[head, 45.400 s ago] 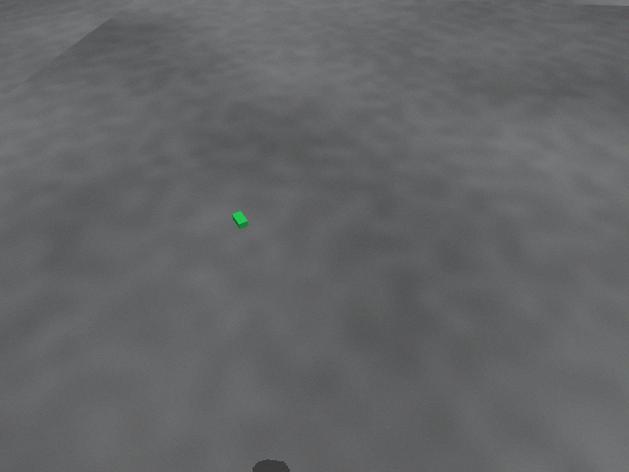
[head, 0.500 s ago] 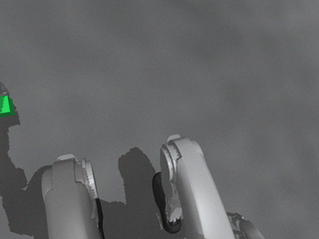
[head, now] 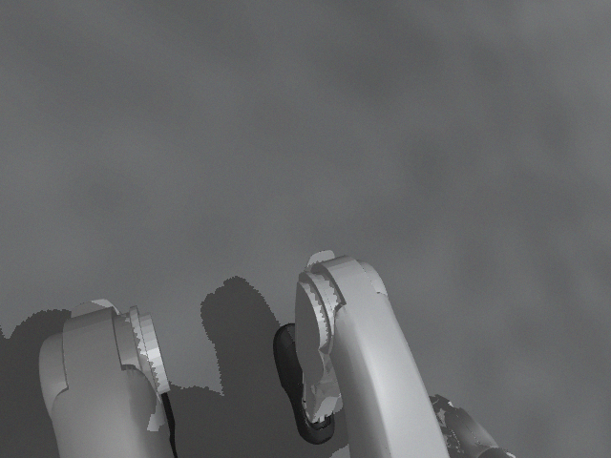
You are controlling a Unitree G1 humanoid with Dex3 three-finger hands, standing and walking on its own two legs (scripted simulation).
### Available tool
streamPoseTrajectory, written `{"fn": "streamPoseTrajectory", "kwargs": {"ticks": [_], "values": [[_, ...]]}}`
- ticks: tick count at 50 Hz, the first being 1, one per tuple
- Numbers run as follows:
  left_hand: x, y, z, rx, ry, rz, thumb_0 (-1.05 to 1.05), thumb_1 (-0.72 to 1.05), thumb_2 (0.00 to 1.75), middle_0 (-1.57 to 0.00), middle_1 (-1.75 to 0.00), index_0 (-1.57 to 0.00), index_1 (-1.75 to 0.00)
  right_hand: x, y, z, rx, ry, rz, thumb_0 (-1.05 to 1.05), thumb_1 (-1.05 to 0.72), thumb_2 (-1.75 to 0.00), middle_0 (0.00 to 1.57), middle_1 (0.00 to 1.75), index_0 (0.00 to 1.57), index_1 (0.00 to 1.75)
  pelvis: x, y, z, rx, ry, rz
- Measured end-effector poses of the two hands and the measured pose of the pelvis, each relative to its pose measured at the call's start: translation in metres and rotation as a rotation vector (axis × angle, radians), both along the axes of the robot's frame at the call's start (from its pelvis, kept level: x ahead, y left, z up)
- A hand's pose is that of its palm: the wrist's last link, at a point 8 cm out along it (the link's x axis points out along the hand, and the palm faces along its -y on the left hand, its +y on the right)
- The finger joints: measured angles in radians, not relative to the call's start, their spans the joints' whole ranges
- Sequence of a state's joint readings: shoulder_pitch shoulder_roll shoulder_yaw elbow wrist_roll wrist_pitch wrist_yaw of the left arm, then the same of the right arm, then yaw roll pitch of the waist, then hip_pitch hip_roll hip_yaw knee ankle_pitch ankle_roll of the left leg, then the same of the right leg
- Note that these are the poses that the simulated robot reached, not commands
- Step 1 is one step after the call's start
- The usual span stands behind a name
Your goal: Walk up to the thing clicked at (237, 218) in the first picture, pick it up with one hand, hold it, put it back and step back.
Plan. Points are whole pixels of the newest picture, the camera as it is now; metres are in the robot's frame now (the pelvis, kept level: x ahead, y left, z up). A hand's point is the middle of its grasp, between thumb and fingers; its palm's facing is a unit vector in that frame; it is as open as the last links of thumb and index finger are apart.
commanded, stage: rest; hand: left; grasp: from above
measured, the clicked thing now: out of the picture +0.44 +0.36 -0.24
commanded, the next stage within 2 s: open in 0.94 s
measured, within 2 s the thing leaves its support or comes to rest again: rests again in 0.92 s
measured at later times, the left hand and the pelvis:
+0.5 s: hand out of the picture +0.43 +0.36 -0.23, palm faces -0.46 -0.13 -0.88, open 7.1 cm; pelvis +0.00 +0.00 -0.01, yaw -2 degrees
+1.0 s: hand out of the picture +0.43 +0.35 -0.25, palm faces -0.45 -0.11 -0.89, open 7.1 cm; pelvis +0.00 +0.01 -0.01, yaw -3 degrees
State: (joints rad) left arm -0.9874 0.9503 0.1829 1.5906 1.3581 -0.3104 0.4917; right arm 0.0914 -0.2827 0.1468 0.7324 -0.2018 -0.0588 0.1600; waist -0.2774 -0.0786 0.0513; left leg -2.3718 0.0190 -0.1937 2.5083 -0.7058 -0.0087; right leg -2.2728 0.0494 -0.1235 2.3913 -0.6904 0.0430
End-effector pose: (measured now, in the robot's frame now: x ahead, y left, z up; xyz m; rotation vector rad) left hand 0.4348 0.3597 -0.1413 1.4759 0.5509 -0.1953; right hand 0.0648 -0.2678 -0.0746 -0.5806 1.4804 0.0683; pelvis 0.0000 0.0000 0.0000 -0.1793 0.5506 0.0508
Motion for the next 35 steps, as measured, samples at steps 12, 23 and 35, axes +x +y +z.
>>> {"fn": "streamPoseTrajectory", "kwargs": {"ticks": [12,23,35], "values": [[0.006,-0.003,-0.021,-0.012,0.001,0.028,0.00,0.46,0.00,-1.01,-0.07,-1.04,-0.03,-0.005,0.007,0.003,0.007,0.007,0.029,0.00,-0.89,-0.89,0.20,0.30,0.20,0.30,0.001,0.002,-0.004,-0.017,-0.017,-0.012],[-0.001,-0.001,-0.030,-0.013,0.010,0.026,0.01,0.46,0.00,-1.01,-0.06,-1.04,-0.01,-0.001,0.004,0.009,-0.014,-0.005,0.087,0.00,-0.89,-0.89,0.20,0.30,0.20,0.30,-0.001,0.003,-0.008,-0.030,-0.044,-0.019],[0.001,-0.001,-0.042,-0.016,0.007,0.015,0.00,0.46,0.00,-1.01,-0.06,-1.04,-0.02,-0.004,0.010,0.014,-0.017,0.000,0.129,0.00,-0.89,-0.90,0.20,0.30,0.20,0.30,-0.003,0.006,-0.010,-0.047,-0.064,-0.026]]}}
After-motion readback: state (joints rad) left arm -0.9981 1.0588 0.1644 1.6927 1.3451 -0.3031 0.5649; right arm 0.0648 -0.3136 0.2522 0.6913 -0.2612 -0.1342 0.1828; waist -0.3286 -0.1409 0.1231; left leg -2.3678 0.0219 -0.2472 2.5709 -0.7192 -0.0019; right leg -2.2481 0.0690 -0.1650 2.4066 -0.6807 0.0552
